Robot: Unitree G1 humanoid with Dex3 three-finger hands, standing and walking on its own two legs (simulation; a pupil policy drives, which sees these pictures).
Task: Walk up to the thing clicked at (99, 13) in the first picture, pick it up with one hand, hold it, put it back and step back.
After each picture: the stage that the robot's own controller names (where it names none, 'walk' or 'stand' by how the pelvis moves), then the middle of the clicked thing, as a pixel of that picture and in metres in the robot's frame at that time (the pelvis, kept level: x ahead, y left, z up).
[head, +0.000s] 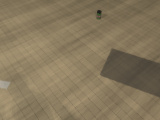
stand; (98, 14) +1.99 -0.24 -0.72
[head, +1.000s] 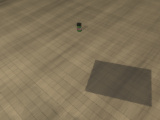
walk; (79, 27) +1.87 +0.16 -0.70
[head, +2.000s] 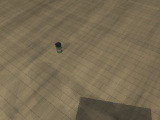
walk; (58, 47) +1.28 +0.36 -0.72
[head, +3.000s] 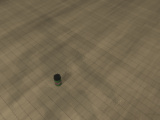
walk; (57, 80) +0.84 +0.28 -0.71
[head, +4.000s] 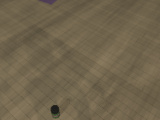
walk; (55, 111) +0.52 +0.19 -0.70
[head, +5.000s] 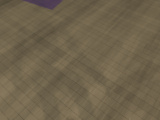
stand; out of the picture +0.33 +0.20 -0.70
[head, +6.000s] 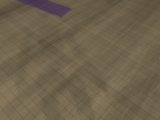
stand; out of the picture +0.33 +0.16 -0.72
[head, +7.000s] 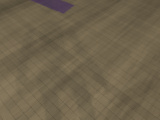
stand; out of the picture +0.34 +0.16 -0.72
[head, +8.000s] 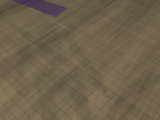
stand; out of the picture +0.32 +0.20 -0.73
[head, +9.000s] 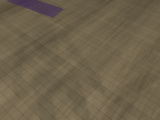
stand; out of the picture +0.31 +0.20 -0.73
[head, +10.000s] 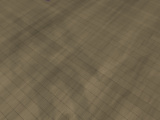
go down; out of the picture +0.32 +0.20 -0.71
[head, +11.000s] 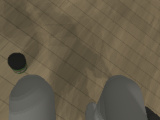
go down; (18, 63) +0.40 +0.23 -0.28
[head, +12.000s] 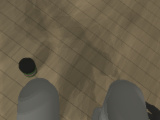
close in; (28, 68) +0.40 +0.22 -0.30
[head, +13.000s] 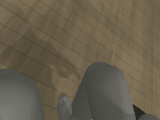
close in; out of the picture +0.39 +0.26 -0.22
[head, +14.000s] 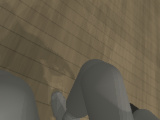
close; out of the picture +0.38 +0.27 -0.22
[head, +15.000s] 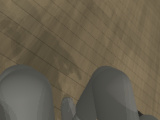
lift; out of the picture +0.33 +0.25 -0.19
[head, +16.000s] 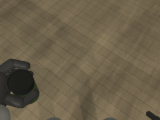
lift; (25, 88) +0.31 +0.18 +0.01
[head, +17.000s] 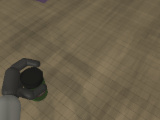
hold; (35, 85) +0.34 +0.17 +0.02
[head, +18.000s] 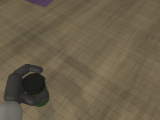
hold; (37, 90) +0.32 +0.17 +0.01
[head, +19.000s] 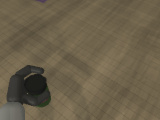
crouch; (38, 91) +0.32 +0.16 +0.00
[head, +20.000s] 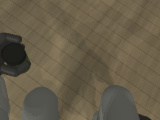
crouch; (17, 59) +0.41 +0.21 -0.08
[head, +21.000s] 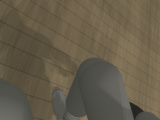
lower; out of the picture +0.41 +0.29 -0.22
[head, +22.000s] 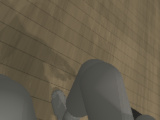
lower; out of the picture +0.39 +0.29 -0.22
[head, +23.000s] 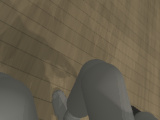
lower; out of the picture +0.38 +0.29 -0.22
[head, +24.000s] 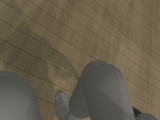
lower; out of the picture +0.38 +0.28 -0.22
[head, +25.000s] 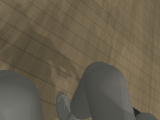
loosen; out of the picture +0.37 +0.25 -0.21
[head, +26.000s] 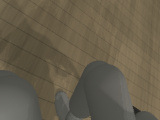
withdraw; out of the picture +0.36 +0.25 -0.23
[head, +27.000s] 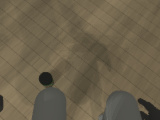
walk; (46, 80) +0.39 +0.19 -0.40
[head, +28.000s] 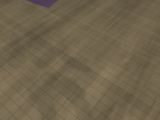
stand; out of the picture +0.30 +0.17 -0.66
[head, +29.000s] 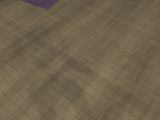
stand; out of the picture +0.32 +0.18 -0.67
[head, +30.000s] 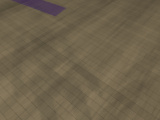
stand; out of the picture +0.32 +0.17 -0.71
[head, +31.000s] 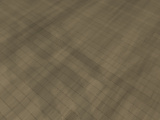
walk; out of the picture +0.35 +0.14 -0.70
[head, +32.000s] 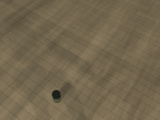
walk; (56, 96) +0.54 +0.18 -0.70
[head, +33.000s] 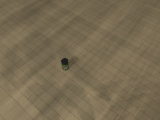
walk; (65, 64) +0.90 +0.18 -0.69
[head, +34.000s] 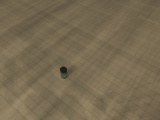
stand; (63, 72) +0.93 +0.19 -0.71
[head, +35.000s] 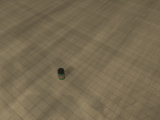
stand; (61, 74) +0.93 +0.21 -0.73
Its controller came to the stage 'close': yes
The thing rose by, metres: 0.71
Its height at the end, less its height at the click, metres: +0.00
